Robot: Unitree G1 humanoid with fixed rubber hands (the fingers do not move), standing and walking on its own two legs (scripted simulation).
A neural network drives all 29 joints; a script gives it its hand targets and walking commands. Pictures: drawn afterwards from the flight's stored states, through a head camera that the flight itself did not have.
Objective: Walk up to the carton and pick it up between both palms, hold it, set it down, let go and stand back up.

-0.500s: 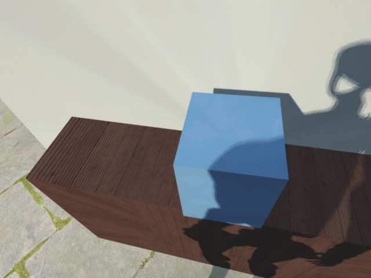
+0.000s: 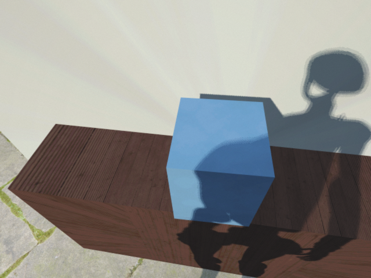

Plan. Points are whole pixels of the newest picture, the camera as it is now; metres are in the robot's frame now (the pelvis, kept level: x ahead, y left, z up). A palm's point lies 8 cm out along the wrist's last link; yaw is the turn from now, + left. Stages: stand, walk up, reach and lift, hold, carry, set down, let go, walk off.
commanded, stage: walk up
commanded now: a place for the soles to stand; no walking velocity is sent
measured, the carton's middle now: (215, 163) +0.39 -0.04 -0.01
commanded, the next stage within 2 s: none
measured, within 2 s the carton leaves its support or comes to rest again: neither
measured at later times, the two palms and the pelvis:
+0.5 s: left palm out of the picture +0.03 +0.24 -0.14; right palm out of the picture +0.00 -0.24 -0.16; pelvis -0.01 +0.01 -0.01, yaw -7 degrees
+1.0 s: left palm out of the picture +0.08 +0.24 -0.14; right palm out of the picture -0.02 -0.25 -0.17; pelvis -0.01 +0.01 -0.03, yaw -12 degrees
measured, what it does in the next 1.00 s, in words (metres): stands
